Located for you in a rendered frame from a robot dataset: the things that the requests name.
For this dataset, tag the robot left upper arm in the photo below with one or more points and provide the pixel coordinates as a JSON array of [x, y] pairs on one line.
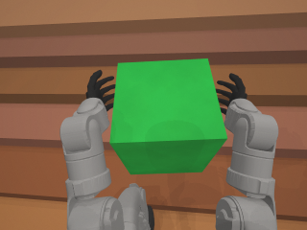
[[97, 213]]

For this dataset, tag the right robot hand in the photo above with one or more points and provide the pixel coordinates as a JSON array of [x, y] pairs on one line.
[[238, 91]]

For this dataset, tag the left robot hand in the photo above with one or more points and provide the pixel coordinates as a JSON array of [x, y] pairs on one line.
[[94, 91]]

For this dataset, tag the right robot forearm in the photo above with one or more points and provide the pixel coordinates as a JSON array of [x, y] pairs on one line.
[[254, 143]]

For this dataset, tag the carton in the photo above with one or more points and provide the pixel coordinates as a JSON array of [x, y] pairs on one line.
[[166, 116]]

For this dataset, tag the robot right upper arm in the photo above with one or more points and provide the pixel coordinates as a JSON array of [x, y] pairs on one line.
[[244, 213]]

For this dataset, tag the left robot forearm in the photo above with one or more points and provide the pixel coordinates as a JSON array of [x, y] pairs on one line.
[[83, 149]]

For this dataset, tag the left robot shin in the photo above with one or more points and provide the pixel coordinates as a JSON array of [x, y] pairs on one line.
[[143, 217]]

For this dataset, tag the robot left thigh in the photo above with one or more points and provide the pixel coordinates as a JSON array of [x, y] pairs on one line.
[[133, 201]]

